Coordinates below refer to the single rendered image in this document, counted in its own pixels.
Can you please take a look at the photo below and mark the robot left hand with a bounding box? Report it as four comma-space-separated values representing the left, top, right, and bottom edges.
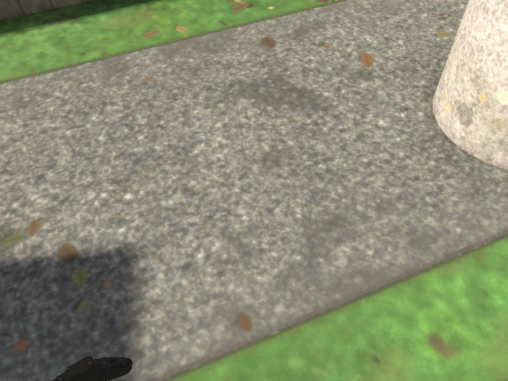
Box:
50, 356, 133, 381

